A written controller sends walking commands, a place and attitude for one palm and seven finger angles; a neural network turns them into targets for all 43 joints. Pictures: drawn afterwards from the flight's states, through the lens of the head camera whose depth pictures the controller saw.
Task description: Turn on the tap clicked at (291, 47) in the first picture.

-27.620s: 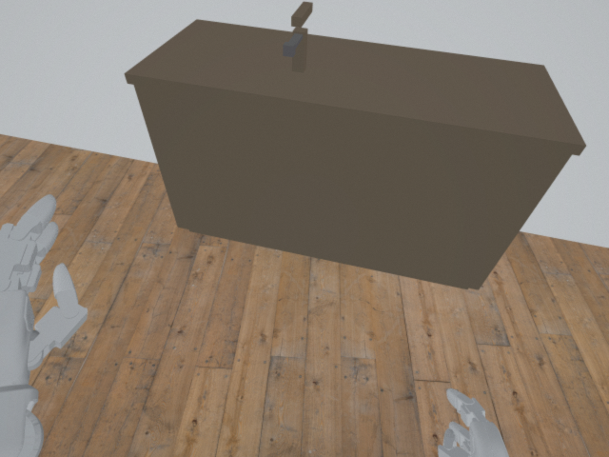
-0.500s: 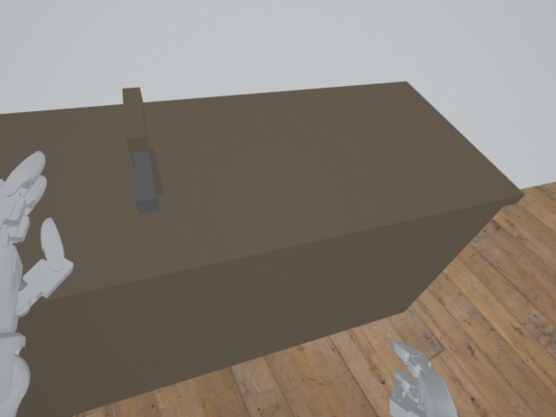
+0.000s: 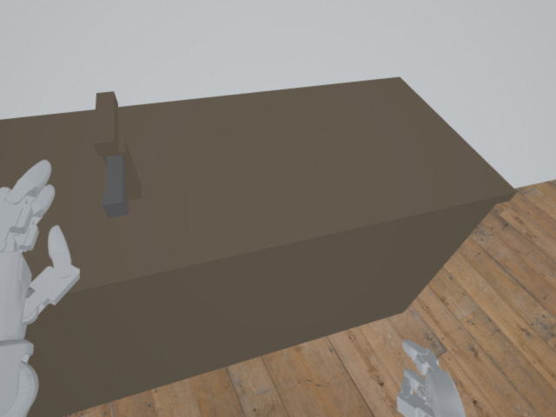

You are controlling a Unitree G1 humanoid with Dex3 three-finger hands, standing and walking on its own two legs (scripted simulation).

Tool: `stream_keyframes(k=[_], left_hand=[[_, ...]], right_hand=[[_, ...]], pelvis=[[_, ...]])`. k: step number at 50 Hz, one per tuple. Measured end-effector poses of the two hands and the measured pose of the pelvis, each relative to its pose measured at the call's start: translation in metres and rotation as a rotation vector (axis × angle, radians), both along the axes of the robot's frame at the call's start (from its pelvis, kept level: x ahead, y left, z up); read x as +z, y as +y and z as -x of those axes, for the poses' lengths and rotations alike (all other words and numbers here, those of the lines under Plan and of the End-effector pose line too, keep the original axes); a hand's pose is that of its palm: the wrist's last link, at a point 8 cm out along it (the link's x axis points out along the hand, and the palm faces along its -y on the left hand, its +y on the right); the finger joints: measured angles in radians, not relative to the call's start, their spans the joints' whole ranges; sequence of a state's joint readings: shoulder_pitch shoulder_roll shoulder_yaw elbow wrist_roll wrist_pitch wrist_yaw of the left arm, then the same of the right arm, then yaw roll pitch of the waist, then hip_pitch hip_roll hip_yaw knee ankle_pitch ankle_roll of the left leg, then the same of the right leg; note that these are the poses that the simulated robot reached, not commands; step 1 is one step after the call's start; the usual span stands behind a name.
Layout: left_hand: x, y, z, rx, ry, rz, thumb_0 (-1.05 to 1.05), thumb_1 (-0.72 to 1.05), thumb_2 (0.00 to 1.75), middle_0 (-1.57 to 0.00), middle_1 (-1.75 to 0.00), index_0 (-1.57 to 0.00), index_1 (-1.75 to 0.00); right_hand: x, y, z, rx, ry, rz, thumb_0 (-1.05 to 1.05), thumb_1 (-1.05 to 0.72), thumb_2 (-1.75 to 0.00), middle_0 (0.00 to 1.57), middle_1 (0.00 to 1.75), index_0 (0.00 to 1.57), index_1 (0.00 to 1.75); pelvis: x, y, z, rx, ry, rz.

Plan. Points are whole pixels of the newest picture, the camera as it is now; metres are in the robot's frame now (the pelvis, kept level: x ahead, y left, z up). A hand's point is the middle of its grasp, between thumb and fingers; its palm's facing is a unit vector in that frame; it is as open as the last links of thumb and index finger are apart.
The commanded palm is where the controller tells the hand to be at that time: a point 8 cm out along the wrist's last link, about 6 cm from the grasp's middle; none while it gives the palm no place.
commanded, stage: shuffle to correct the standing spot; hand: left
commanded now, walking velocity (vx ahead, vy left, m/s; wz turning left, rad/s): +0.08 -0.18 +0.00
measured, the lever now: (115, 204) +0.36 +0.28 +0.09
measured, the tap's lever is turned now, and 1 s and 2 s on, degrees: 0 0 0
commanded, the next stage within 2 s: come to a stop and stand still in 0.06 s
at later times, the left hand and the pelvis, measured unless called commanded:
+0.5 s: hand (121, 254) +0.24 +0.21 +0.16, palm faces +0.36 -0.83 -0.42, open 7.4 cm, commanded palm +0.18 +0.24 +0.17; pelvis +0.02 -0.04 +0.00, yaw +0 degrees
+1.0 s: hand (23, 275) +0.21 +0.30 +0.15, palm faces +0.40 -0.85 -0.36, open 7.4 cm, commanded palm +0.15 +0.32 +0.17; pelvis -0.01 +0.04 -0.01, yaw +0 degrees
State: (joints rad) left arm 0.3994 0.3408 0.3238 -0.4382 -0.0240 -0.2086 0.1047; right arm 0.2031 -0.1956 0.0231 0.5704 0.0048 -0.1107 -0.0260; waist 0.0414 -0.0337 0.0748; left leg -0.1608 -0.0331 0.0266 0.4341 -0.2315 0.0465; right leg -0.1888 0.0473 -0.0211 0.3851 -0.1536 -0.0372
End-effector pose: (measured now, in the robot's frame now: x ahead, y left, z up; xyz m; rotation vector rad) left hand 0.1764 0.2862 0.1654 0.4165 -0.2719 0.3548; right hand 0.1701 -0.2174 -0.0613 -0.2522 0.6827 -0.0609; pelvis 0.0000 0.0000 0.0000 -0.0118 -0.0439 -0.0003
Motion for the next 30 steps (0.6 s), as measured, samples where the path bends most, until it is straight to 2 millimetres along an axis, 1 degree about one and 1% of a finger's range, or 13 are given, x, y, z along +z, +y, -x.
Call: stream_keyframes(k=[7,13,16,19,24,27,30], left_hand=[[0.010,-0.014,-0.008,0.001,-0.028,-0.023,0.02,0.89,0.90,-0.21,-0.30,-0.21,-0.30],[0.002,-0.033,-0.019,0.001,0.010,-0.005,0.02,0.89,0.90,-0.21,-0.30,-0.20,-0.30],[-0.002,-0.043,-0.024,-0.006,0.037,0.002,0.02,0.89,0.90,-0.21,-0.30,-0.20,-0.30],[-0.001,-0.048,-0.027,-0.011,0.051,-0.009,0.02,0.89,0.90,-0.21,-0.31,-0.21,-0.30],[0.006,-0.043,-0.027,-0.004,0.060,-0.056,0.02,0.89,0.90,-0.21,-0.31,-0.21,-0.30],[0.008,-0.036,-0.024,0.005,0.066,-0.071,0.02,0.89,0.90,-0.21,-0.31,-0.21,-0.30],[0.005,-0.028,-0.019,0.016,0.078,-0.064,0.02,0.89,0.90,-0.21,-0.31,-0.21,-0.30]], right_hand=[[-0.002,-0.020,-0.001,-0.030,0.005,-0.010,0.02,-0.90,-0.90,0.20,0.30,0.21,0.30],[-0.009,-0.038,-0.005,-0.044,0.015,-0.020,0.02,-0.90,-0.90,0.20,0.30,0.21,0.30],[-0.013,-0.047,-0.008,-0.047,0.025,-0.020,0.02,-0.90,-0.90,0.20,0.30,0.21,0.30],[-0.015,-0.052,-0.011,-0.054,0.040,-0.018,0.02,-0.90,-0.90,0.20,0.30,0.20,0.30],[-0.015,-0.054,-0.016,-0.060,0.048,-0.015,0.02,-0.90,-0.90,0.20,0.30,0.20,0.30],[-0.015,-0.050,-0.019,-0.058,0.047,-0.011,0.02,-0.90,-0.90,0.20,0.30,0.20,0.30],[-0.015,-0.043,-0.020,-0.053,0.047,-0.006,0.02,-0.90,-0.90,0.20,0.30,0.20,0.30]], pelvis=[[-0.002,-0.017,-0.006,-0.001,0.005,-0.008],[-0.004,-0.032,-0.016,-0.003,0.018,-0.004],[-0.004,-0.036,-0.020,0.003,0.025,0.002],[-0.003,-0.039,-0.022,0.007,0.030,0.001],[-0.002,-0.038,-0.022,0.006,0.039,-0.008],[-0.002,-0.033,-0.021,0.011,0.045,-0.005],[-0.002,-0.027,-0.018,0.012,0.044,-0.004]])
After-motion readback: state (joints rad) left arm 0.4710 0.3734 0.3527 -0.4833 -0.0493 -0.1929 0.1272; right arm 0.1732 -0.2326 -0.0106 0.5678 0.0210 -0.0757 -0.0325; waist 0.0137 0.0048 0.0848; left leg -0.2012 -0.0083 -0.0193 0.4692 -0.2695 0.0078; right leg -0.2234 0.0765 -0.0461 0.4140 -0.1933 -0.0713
